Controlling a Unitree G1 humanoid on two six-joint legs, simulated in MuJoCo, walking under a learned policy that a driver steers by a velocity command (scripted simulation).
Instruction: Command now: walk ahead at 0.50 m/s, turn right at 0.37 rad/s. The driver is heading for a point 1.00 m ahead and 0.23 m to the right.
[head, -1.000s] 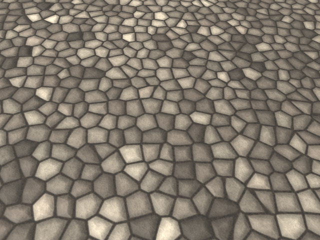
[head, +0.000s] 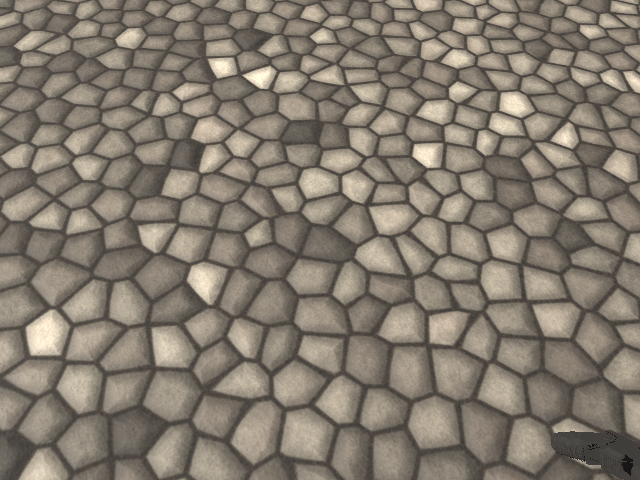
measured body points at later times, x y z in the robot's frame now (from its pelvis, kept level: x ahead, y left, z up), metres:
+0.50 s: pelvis +0.26 -0.06 -0.01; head +0.30 -0.08 +0.43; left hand +0.53 +0.13 -0.09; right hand +0.22 -0.36 -0.14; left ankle +0.11 +0.12 -0.67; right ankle +0.33 -0.16 -0.73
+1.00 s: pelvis +0.55 -0.12 -0.01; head +0.58 -0.13 +0.44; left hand +0.70 +0.14 -0.13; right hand +0.65 -0.43 -0.09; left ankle +0.69 -0.08 -0.73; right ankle +0.34 -0.16 -0.70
